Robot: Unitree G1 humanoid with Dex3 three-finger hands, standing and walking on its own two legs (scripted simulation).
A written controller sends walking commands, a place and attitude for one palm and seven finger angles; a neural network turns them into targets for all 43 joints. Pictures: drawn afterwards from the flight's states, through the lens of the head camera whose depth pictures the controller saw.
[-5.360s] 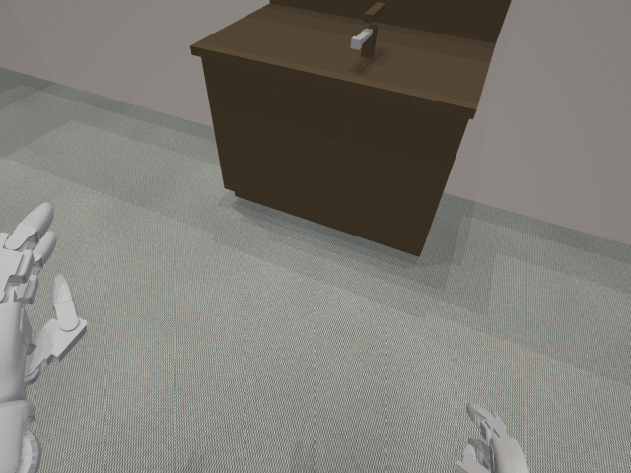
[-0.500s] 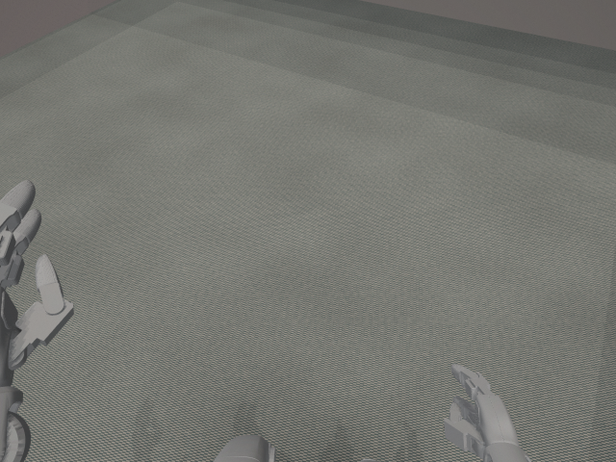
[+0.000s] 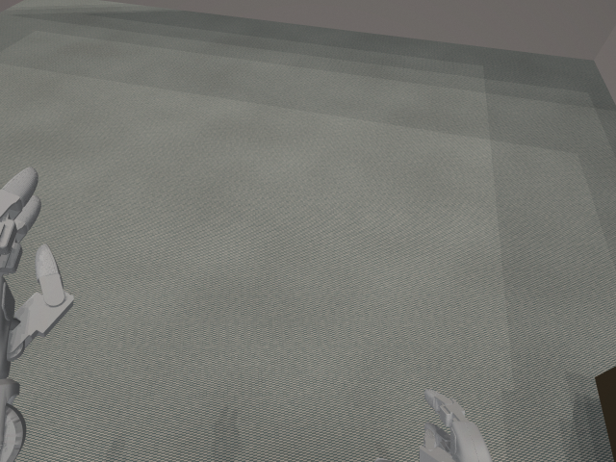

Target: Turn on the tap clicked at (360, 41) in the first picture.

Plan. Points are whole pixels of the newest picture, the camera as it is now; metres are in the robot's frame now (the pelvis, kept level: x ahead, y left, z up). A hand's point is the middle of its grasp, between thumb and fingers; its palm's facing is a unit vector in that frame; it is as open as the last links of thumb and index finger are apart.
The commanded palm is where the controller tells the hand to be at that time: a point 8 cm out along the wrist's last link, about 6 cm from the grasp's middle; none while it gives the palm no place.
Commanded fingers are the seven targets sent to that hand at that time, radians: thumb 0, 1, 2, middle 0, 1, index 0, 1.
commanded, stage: turn to face it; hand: left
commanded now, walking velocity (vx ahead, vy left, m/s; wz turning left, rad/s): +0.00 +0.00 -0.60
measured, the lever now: out of the picture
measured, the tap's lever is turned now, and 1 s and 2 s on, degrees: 0 0 0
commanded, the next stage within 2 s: none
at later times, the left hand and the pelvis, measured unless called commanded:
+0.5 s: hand (159, 303) +0.22 +0.17 +0.17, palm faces +0.19 -0.90 -0.40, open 7.4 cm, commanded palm +0.18 +0.20 +0.18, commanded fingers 0.00 0.90 0.90 -0.20 -0.30 -0.20 -0.30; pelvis -0.05 -0.02 -0.01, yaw -17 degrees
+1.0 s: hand (325, 359) +0.19 +0.01 +0.17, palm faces -0.20 -0.82 -0.53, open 7.4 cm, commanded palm +0.16 +0.09 +0.18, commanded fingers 0.00 0.90 0.90 -0.20 -0.30 -0.20 -0.30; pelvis -0.13 -0.05 +0.00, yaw -35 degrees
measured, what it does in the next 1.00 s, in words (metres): walks backwards, turning right: right foot, then left foot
